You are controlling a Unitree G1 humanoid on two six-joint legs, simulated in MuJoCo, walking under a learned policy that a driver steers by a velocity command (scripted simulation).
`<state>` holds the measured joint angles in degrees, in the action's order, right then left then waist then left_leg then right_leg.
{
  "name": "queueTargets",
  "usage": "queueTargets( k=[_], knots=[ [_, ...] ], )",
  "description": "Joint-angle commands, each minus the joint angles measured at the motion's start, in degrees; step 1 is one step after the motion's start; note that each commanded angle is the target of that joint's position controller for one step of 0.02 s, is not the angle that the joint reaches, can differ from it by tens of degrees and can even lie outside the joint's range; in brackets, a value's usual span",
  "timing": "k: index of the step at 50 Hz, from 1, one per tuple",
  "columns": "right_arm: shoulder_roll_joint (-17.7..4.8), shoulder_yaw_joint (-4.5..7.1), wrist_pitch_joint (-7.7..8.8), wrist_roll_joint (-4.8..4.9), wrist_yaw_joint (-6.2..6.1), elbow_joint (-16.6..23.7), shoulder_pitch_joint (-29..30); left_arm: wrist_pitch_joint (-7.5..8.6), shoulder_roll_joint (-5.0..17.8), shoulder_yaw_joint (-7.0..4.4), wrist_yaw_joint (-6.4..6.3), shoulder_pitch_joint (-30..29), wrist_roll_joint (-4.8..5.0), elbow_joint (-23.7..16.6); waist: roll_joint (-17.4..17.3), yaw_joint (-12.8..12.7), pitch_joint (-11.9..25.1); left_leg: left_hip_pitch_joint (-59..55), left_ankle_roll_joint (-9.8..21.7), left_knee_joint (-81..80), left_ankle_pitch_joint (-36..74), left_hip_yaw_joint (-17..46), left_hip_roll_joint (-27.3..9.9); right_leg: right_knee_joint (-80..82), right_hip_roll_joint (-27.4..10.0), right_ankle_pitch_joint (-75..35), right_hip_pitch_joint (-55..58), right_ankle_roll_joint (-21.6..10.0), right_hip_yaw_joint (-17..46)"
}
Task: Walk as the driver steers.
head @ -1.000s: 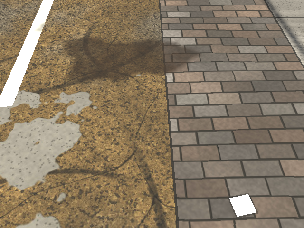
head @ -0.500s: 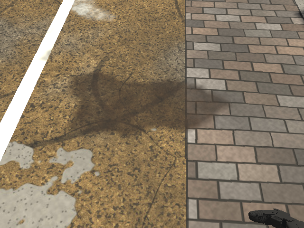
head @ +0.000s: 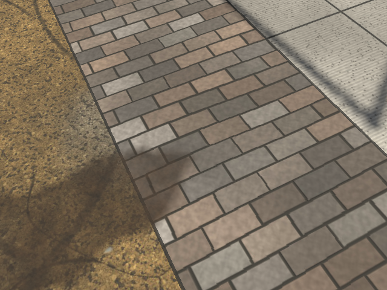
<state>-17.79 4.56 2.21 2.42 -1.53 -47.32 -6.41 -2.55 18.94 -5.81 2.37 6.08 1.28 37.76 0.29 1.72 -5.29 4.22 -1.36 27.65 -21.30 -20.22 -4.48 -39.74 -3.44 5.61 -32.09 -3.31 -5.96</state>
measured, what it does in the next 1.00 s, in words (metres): walks ahead: right foot, then left foot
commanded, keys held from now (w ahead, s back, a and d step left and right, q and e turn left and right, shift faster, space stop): e+shift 0.02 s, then shift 0.98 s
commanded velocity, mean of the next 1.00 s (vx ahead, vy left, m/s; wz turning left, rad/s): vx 0.03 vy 0.00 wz -0.24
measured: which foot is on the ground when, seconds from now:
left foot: down 0.00-0.02, up 0.04-0.46, down 0.48-1.00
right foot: up 0.00-0.02, down 0.04-1.00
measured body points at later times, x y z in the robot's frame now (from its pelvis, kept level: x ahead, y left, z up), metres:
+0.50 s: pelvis +0.11 +0.03 +0.00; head +0.12 +0.03 +0.45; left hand +0.33 +0.25 -0.09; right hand +0.17 -0.26 -0.12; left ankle +0.14 +0.17 -0.73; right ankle +0.14 -0.07 -0.73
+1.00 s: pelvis +0.14 +0.05 +0.01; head +0.15 +0.05 +0.46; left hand +0.32 +0.28 -0.11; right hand +0.20 -0.22 -0.12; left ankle +0.14 +0.17 -0.73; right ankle +0.14 -0.07 -0.73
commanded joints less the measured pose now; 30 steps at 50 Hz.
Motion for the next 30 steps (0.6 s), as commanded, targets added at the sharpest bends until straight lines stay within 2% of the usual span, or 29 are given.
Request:
queueTargets(
  k=[1,2,3,4,5,6,7,9,10,11,14,19,21,22,23,24,25,26,27,28,30],
  knots=[
    [-8.3,2.02,-0.81,1.33,0.22,5.7,8.5,0.0,8.2,-4.11,-0.24,16.3,-0.09,0.5,-1.9,-10.7,11.0,3.1,4.3,14.5,46.8,4.1,-11.4,6.6,5.1,-1.0,21.0,-5.0,-2.3],
    [-6.2,1.51,-1.12,-0.44,0.63,5.5,4.8,0.65,12.2,-5.24,-1.65,17.6,-0.27,0.8,9.3,-9.7,8.5,13.4,0.6,29.6,19.3,4.9,-5.5,12.9,1.4,-27.1,27.8,-7.9,8.4],
    [-2.9,0.5,-0.88,-3.56,0.93,6.8,0.0,0.96,16.9,-5.06,-2.07,12.1,-2.11,-2.3,20.4,-2.1,12.9,30.5,-3.5,49.4,-21.1,9.4,5.8,10.8,-10.3,-46.1,37.9,-18.7,31.8],
    [-6.4,0.73,-0.56,-2.44,1.34,6.5,-0.4,2.46,14.9,-4.04,-0.77,10.4,-3.25,-5.1,13.0,-4.4,25.2,33.6,-2.8,55.1,-19.8,23.8,6.7,18.7,-17.0,-28.8,40.7,-23.8,44.9],
    [-7.9,1.12,-0.32,-0.66,1.41,6.9,3.3,3.52,12.8,-3.24,-0.34,7.9,-2.37,-5.9,6.1,-4.5,21.8,35.6,-1.4,54.2,-14.8,25.2,5.0,20.8,-16.9,-19.4,37.7,-21.1,41.4],
    [-6.9,1.01,-0.43,-1.21,0.88,6.6,5.2,3.86,10.2,-2.49,-0.76,5.8,-0.79,-5.4,1.2,-3.5,16.8,36.1,-0.8,50.2,-10.7,25.3,2.8,20.3,-14.5,-13.8,32.1,-17.3,36.2],
    [-6.8,1.06,-1.05,-2.18,0.13,5.6,5.5,3.6,7.7,-1.55,-1.49,3.6,-0.13,-5.3,-1.0,-2.3,13.7,33.9,-0.7,46.0,-7.8,25.3,0.8,20.0,-12.5,-12.1,26.0,-14.4,31.4],
    [-6.8,1.37,-2.31,-2.52,-0.22,4.9,4.5,3.12,6.8,-0.92,-2.82,2.2,-1.64,-5.8,1.3,-0.8,13.4,26.9,-0.5,41.3,-4.2,24.1,0.7,20.4,-9.2,-14.5,18.8,-12.2,25.8],
    [-5.7,1.16,-2.52,-2.44,-0.22,4.4,3.6,3.11,6.9,-0.88,-3.24,2.6,-2.19,-5.8,1.8,-0.7,14.2,25.3,-0.9,39.2,-3.1,23.4,1.2,20.1,-8.2,-17.7,18.3,-12.0,23.8],
    [-4.5,0.8,-2.56,-2.38,-0.29,4.1,3.1,3.12,7.1,-0.94,-3.59,3.4,-2.31,-5.6,1.9,-0.8,14.9,24.7,-1.3,36.3,-2.3,23.1,1.5,19.8,-7.6,-20.0,18.7,-12.0,22.4],
    [-2.5,-0.09,-2.83,-2.14,-0.53,3.6,3.5,2.53,6.5,-0.8,-4.33,3.7,-2.03,-5.1,3.3,-1.6,15.6,23.1,-2.8,28.0,0.1,23.0,1.5,19.5,-6.9,-16.1,19.6,-11.7,20.5],
    [-3.1,-0.12,-2.88,-1.88,-0.36,2.8,3.8,1.69,4.3,0.16,-3.96,2.9,-2.54,-4.0,7.1,-3.3,12.6,18.3,-2.8,17.7,1.4,22.0,1.8,20.3,-6.5,0.2,16.6,-10.5,22.0],
    [-2.6,-0.26,-2.38,-2.04,0.13,2.2,2.6,1.52,3.2,0.75,-3.73,2.5,-2.31,-3.2,7.5,-2.8,11.7,15.4,-1.8,10.7,2.9,21.2,2.3,18.5,-6.2,1.6,16.6,-9.3,22.6],
    [-2.0,-0.42,-2.03,-2.27,0.56,1.5,0.9,1.41,2.3,1.15,-3.69,1.9,-1.98,-2.9,7.2,-1.5,11.4,11.8,-0.9,4.1,7.1,20.0,2.9,17.1,-5.4,2.0,15.6,-8.0,22.2],
    [-2.0,-0.57,-1.72,-2.94,1.05,0.9,-0.5,1.46,1.3,1.55,-3.64,3.2,-1.74,-2.1,6.3,-0.9,11.0,7.9,0.4,-2.6,12.7,20.1,2.8,15.9,-3.8,3.1,14.3,-5.7,21.4],
    [-4.4,-0.33,-1.46,-4.19,1.25,0.9,-1.5,1.74,0.0,1.94,-3.68,4.9,-2.14,-1.6,2.4,-2.0,10.8,5.4,2.6,-5.0,17.1,25.5,-2.2,11.7,-0.8,6.6,12.4,-2.5,19.1],
    [-8.3,0.36,-1.37,-4.6,1.1,1.2,0.8,2.18,-1.1,1.96,-3.31,8.0,-2.56,-1.8,-7.7,-6.4,10.0,7.2,7.0,-5.2,21.9,31.9,-8.8,7.8,5.4,13.1,10.6,0.3,12.6],
    [-5.0,-0.31,-1.21,-4.43,1.17,1.2,3.0,2.39,0.0,1.75,-3.19,4.9,-3.0,-2.2,-11.9,-5.5,8.6,14.1,10.1,-8.3,13.6,35.2,-10.6,8.6,5.1,13.3,14.6,2.1,10.6],
    [-3.0,-0.89,-0.83,-4.14,1.22,1.8,4.7,2.41,1.3,1.38,-3.17,2.6,-2.98,-2.2,-10.5,-5.0,7.6,15.5,8.2,-8.5,8.0,33.1,-7.8,9.6,4.3,9.2,17.6,2.2,10.9],
    [-3.4,-0.81,-0.47,-3.94,1.18,1.3,3.7,2.13,1.1,1.25,-3.27,0.9,-2.85,-1.9,-9.0,-3.9,7.9,15.7,6.0,-7.9,5.5,30.6,-5.5,9.9,4.3,6.2,19.2,1.9,11.0],
    [-4.1,-0.88,0.35,-3.58,1.08,0.5,1.7,1.36,0.8,1.19,-3.3,0.9,-2.71,-1.5,-7.7,-3.3,7.1,16.0,4.3,-7.8,3.9,28.5,-3.9,10.7,3.4,3.1,20.8,1.2,12.4]
  ],
)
